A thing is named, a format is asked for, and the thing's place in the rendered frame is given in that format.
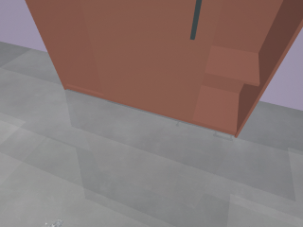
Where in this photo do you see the wardrobe door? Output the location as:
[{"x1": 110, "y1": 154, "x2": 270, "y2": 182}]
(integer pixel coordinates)
[
  {"x1": 32, "y1": 0, "x2": 103, "y2": 94},
  {"x1": 80, "y1": 0, "x2": 223, "y2": 121}
]

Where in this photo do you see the handle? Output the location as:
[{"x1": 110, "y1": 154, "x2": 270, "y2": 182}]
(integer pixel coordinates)
[{"x1": 190, "y1": 0, "x2": 202, "y2": 40}]

